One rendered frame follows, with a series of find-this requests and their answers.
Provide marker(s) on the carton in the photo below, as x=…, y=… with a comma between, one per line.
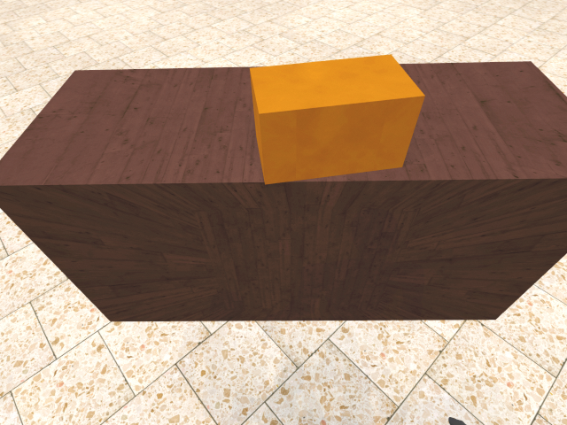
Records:
x=333, y=117

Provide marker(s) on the pedestal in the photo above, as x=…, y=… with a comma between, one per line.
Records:
x=145, y=188

